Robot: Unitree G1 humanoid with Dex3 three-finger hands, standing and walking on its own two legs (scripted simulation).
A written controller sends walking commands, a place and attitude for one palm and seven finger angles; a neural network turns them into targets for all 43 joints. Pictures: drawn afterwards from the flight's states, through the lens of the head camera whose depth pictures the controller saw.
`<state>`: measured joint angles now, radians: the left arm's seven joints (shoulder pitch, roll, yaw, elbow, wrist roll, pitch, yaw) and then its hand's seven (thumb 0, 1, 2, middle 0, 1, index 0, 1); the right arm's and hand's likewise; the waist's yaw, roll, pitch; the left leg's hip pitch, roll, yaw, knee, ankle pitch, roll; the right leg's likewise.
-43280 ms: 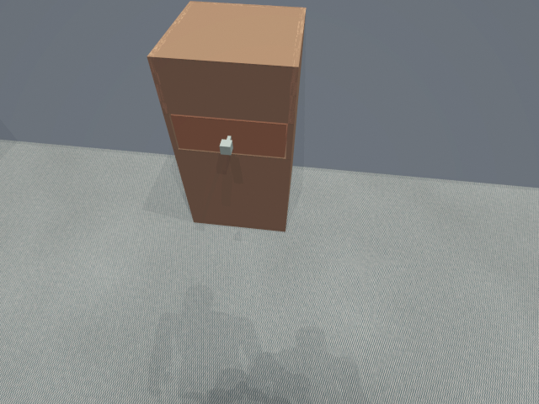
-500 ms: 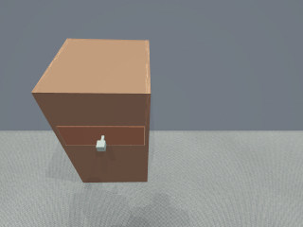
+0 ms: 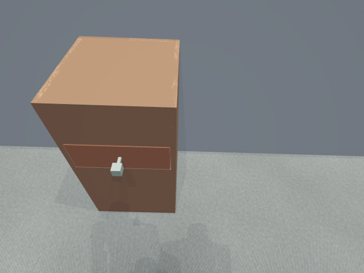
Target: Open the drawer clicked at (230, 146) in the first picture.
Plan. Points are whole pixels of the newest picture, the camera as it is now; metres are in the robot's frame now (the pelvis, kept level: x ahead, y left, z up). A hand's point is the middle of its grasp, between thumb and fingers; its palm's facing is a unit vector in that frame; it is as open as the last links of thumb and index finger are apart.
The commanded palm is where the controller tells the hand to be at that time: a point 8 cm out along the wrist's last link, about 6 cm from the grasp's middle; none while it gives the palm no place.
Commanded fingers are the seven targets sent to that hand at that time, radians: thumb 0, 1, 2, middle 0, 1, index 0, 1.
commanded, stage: come to a stop and stand still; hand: left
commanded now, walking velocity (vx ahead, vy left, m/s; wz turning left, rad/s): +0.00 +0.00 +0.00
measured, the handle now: (118, 165) +0.52 +0.27 -0.24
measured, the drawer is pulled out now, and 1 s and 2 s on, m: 0.00 0.00 0.00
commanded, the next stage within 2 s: look again from close up in 0.52 s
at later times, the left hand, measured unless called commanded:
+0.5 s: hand out of the picture -0.02 +0.16 -0.18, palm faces +0.06 -0.98 -0.18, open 7.3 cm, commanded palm none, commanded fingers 0.00 0.90 0.90 -0.20 -0.30 -0.20 -0.30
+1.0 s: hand out of the picture +0.01 +0.20 -0.18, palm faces +0.02 -0.98 -0.21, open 7.4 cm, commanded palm none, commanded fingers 0.00 0.90 0.90 -0.20 -0.30 -0.20 -0.30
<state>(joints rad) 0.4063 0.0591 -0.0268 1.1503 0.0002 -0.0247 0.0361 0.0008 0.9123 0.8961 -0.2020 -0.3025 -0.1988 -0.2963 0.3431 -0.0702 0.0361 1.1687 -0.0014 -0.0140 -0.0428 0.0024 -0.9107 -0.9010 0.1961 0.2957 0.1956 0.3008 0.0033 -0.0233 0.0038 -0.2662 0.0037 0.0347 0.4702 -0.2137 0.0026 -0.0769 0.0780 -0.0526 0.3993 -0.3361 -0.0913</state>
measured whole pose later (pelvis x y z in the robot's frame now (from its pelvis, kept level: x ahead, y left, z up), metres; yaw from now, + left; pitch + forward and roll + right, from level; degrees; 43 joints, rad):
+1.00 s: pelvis +0.00 +0.03 -0.01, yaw +0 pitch -2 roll +0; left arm 0.33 0.16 -0.01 1.01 0.01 0.00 0.05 0.00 0.91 0.90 -0.20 -0.30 -0.20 -0.30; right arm 0.28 -0.16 0.01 1.04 -0.01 0.02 -0.03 0.01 -0.92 -0.90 0.20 0.30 0.20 0.30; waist -0.01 -0.01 0.01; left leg -0.27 -0.01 0.05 0.57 -0.27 0.04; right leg -0.08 0.05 -0.04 0.49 -0.38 -0.05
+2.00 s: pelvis -0.02 +0.08 -0.04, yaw +0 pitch +4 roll -2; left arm 0.21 0.29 -0.18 0.04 0.99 0.17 0.39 0.00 0.23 0.61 -0.27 -0.73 -0.27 -0.73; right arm 0.08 -0.19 0.05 0.53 -0.02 0.16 0.00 0.01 -0.91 -0.90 0.20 0.30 0.20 0.30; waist 0.08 0.07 -0.11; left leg -0.57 -0.12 0.01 0.85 -0.36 0.12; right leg -0.50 0.10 0.03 0.84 -0.41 -0.03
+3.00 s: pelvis +0.01 +0.06 -0.01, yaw +0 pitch +3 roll +0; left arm -0.06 0.47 -0.09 0.06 0.92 0.04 0.06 0.00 -0.48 0.30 -0.32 -1.20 -0.32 -1.20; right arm 0.15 -0.26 0.02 0.59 0.01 0.19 -0.02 0.01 -0.91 -0.90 0.20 0.30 0.20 0.30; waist 0.05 0.07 -0.03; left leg -0.32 -0.11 -0.01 0.53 -0.26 0.09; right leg -0.27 0.10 0.05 0.53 -0.31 -0.07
